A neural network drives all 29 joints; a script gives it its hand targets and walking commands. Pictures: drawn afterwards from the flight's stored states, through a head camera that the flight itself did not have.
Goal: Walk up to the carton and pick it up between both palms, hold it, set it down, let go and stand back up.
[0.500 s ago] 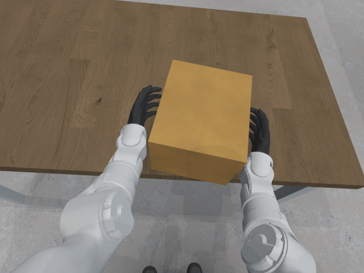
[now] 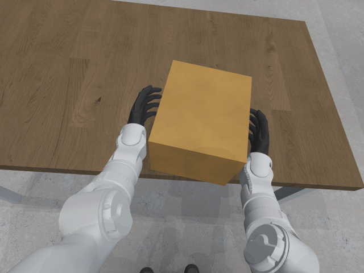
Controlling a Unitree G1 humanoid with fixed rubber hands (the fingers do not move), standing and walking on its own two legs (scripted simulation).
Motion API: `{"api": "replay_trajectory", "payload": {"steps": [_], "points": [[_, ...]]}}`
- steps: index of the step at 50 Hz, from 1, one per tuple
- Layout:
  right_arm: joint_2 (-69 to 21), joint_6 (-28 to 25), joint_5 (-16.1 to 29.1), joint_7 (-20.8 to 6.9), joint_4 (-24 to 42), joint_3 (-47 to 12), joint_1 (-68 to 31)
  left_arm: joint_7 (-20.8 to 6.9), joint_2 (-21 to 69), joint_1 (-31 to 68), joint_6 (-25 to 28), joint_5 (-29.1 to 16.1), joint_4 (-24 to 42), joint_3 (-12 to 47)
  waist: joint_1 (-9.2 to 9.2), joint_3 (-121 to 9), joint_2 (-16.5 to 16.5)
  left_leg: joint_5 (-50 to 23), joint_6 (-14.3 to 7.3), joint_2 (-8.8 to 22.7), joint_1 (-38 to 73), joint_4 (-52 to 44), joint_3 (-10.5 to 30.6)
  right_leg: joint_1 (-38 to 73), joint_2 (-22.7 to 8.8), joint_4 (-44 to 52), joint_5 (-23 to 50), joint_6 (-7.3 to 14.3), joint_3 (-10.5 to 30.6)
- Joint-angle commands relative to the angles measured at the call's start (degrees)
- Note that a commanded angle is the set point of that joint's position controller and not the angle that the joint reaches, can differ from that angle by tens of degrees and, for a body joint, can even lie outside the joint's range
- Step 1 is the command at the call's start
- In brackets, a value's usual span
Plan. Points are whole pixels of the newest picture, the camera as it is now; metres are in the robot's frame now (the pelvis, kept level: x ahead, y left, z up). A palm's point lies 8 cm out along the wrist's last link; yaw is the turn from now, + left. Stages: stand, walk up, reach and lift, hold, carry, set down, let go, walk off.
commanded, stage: reach and lift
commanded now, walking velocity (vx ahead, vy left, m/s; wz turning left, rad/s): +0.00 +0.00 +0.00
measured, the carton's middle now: (199, 124) +0.45 -0.06 -0.01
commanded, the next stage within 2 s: none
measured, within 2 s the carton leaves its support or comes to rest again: leaves its support in 1.14 s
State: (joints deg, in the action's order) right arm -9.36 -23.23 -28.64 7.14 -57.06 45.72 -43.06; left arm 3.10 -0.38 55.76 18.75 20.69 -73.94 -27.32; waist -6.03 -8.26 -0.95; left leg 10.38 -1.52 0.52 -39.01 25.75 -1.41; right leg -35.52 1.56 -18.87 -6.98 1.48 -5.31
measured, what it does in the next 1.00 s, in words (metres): stands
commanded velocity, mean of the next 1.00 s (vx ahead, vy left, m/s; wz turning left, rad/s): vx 0.00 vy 0.00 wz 0.00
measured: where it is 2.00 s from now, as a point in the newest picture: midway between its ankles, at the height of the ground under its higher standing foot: outside the picture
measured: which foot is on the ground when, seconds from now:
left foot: down 0.00-1.00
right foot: down 0.00-1.00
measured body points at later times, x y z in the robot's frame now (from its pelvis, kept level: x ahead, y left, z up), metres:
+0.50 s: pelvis +0.01 -0.01 -0.01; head +0.11 +0.02 +0.43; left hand +0.46 +0.08 +0.01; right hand +0.40 -0.19 +0.00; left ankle -0.01 +0.09 -0.73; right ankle -0.01 -0.11 -0.73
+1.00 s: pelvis +0.01 +0.00 -0.04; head +0.06 +0.01 +0.41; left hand +0.45 +0.08 +0.01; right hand +0.41 -0.19 +0.00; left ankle -0.01 +0.09 -0.73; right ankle -0.01 -0.11 -0.73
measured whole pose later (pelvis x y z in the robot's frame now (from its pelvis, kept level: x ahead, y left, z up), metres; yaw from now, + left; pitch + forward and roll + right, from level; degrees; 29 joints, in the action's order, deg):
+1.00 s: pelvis +0.01 +0.00 -0.04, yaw +0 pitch +23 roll -4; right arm 1.8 -10.5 0.3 12.2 -62.9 9.0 -41.7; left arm 9.4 -3.2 51.4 17.7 -9.3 -79.8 -1.1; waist -7.0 -18.2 5.8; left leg 22.9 -1.4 1.8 -49.4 48.9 0.8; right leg -45.6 2.1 -42.2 -19.9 1.6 -7.0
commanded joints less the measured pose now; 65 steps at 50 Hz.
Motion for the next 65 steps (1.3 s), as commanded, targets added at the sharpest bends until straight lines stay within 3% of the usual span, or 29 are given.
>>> {"api": "replay_trajectory", "payload": {"steps": [1,4,8,10,13,14,17,23,27,29,35,41,43,44,46,49,53,56,60,62,65], "points": [[-27.5,-5.0,-4.6,-9.4,0.2,-23.8,-37.4,-5.3,31.1,28.3,0.8,2.5,-3.2,13.7,0.66,-52.0,5.4,-29.5,5.1,3.1,20.0,2.7,0.4,28.4,-3.2,-7.3,34.5,-0.1,0.9],[-27.7,-4.5,-4.1,-9.6,-0.5,-24.5,-36.5,-5.6,31.5,28.7,1.2,1.3,-2.5,15.3,0.04,-52.9,5.9,-28.5,5.2,3.2,18.7,2.3,0.8,29.4,-3.0,-7.9,34.3,-0.3,0.9],[-27.3,-4.0,-2.7,-9.7,-0.5,-26.5,-38.1,-5.4,31.4,27.7,1.4,0.1,-5.7,15.6,1.42,-53.2,5.6,-28.2,4.8,3.1,19.4,3.7,1.1,27.2,-2.4,-8.7,33.3,-0.2,1.1],[-27.6,-3.4,-2.0,-9.6,-1.5,-26.8,-37.9,-5.5,31.3,28.3,1.4,-0.6,-6.6,16.0,1.02,-51.3,5.9,-25.5,4.7,2.7,18.0,3.4,0.9,28.8,-2.6,-8.8,33.5,-0.2,1.5],[-28.1,-3.1,-1.4,-9.6,-1.8,-27.9,-38.1,-6.0,30.3,28.9,2.1,-2.0,-6.6,15.9,1.80,-52.5,4.7,-22.5,4.1,2.4,14.5,3.1,0.6,30.5,-2.8,-10.2,34.0,-0.6,2.0],[-28.5,-2.6,-0.6,-9.5,-1.9,-29.3,-37.1,-6.1,30.3,27.5,2.0,-2.3,-7.3,16.5,1.62,-52.0,4.6,-22.7,3.8,2.2,13.9,3.2,0.8,32.8,-2.7,-11.0,36.3,-1.0,2.4],[-28.8,-2.2,-0.1,-9.1,-2.1,-29.7,-40.4,-6.4,31.3,30.9,2.5,-4.6,-8.7,18.5,1.07,-52.6,5.7,-21.6,4.1,2.5,14.4,4.1,1.3,29.1,-2.1,-11.4,32.9,-1.3,2.1],[-30.4,0.0,4.5,-8.5,-1.9,-34.7,-40.8,-6.5,32.1,30.8,3.7,-9.0,-10.4,21.4,0.86,-52.6,6.6,-21.3,3.4,1.8,11.8,6.6,2.1,29.5,-1.8,-14.6,37.2,-1.5,3.4],[-32.5,1.8,7.3,-8.0,-3.9,-37.8,-40.8,-6.0,33.8,33.1,4.7,-11.6,-9.6,23.5,0.54,-51.4,7.5,-21.0,3.4,1.8,12.1,9.0,2.8,25.8,-1.0,-16.5,33.9,-1.3,3.5],[-32.4,2.4,9.4,-7.7,-3.6,-39.9,-41.3,-6.0,33.9,32.6,5.0,-13.1,-8.8,23.8,1.07,-51.3,6.3,-19.5,3.3,1.4,10.8,10.5,2.9,26.4,-0.6,-17.6,34.7,-1.2,3.7],[-35.7,4.5,13.4,-6.5,-2.8,-45.3,-42.8,-5.7,35.9,36.2,6.0,-16.9,-7.2,27.2,-0.60,-51.8,5.5,-14.2,2.2,0.3,4.2,12.7,4.0,27.9,-0.6,-22.5,38.3,-2.3,5.0],[-38.4,6.8,20.0,-5.0,2.2,-52.5,-43.5,-4.8,39.8,36.8,5.1,-21.4,0.6,33.5,-2.75,-54.4,5.6,-15.1,2.1,-0.6,2.0,16.7,6.4,27.1,-0.2,-26.0,42.8,-2.5,6.2],[-39.0,7.2,22.6,-4.9,4.4,-55.1,-43.6,-3.6,42.5,37.6,4.8,-22.5,7.1,36.4,-3.07,-56.8,7.7,-21.0,3.0,0.1,7.0,19.0,8.2,22.2,1.1,-26.7,40.2,-2.3,5.3],[-39.1,7.5,23.7,-5.0,5.5,-56.7,-43.9,-3.2,43.7,36.5,4.0,-22.3,7.0,37.9,-2.84,-56.9,8.0,-23.5,3.3,0.2,9.1,20.6,8.6,20.0,1.6,-26.6,39.1,-1.7,5.1],[-38.9,8.4,25.0,-4.8,9.0,-58.1,-46.5,-2.8,45.5,37.2,2.9,-23.0,9.1,38.7,-2.83,-58.1,7.4,-22.0,2.9,0.1,10.0,21.2,9.4,16.1,2.1,-25.9,34.2,-1.5,5.1],[-38.6,9.5,28.3,-4.8,12.8,-60.4,-48.4,-2.0,48.9,37.6,1.4,-24.2,14.8,41.8,-3.10,-58.9,9.0,-27.1,3.6,0.3,15.5,22.6,10.7,11.8,3.2,-25.2,31.9,-0.9,4.9],[-40.0,12.9,31.3,-4.0,15.9,-62.9,-47.7,-1.7,49.9,39.9,-0.6,-26.7,21.7,45.8,-5.26,-56.8,7.3,-24.3,3.4,-0.6,14.9,22.7,11.3,13.3,3.5,-25.3,31.8,-1.4,5.5],[-40.1,15.2,34.1,-3.7,20.3,-65.0,-48.9,-1.4,50.2,40.9,-2.3,-27.5,27.1,46.2,-5.31,-56.6,6.5,-21.3,3.4,-1.5,15.3,22.0,11.7,12.3,3.3,-24.3,30.0,-1.7,5.8],[-41.0,18.7,35.9,-3.6,20.7,-65.8,-46.8,-0.7,50.2,45.0,-4.3,-27.9,34.8,48.3,-6.45,-58.5,7.8,-21.2,3.8,-1.7,17.4,21.4,12.2,12.2,3.4,-23.6,28.8,-2.1,6.2],[-41.3,20.2,36.6,-3.8,22.4,-66.0,-48.7,-0.9,50.8,47.5,-5.7,-28.8,34.9,48.8,-5.97,-57.1,8.0,-18.1,3.7,-2.1,17.6,20.2,11.9,10.7,3.3,-22.4,24.7,-1.9,6.2],[-42.3,23.1,38.6,-3.4,24.6,-67.4,-50.0,-0.8,48.7,48.9,-7.5,-30.3,36.6,47.5,-4.94,-56.8,5.6,-13.1,2.5,-3.1,14.2,19.2,11.0,13.4,2.9,-21.7,22.3,-2.6,7.0]]}}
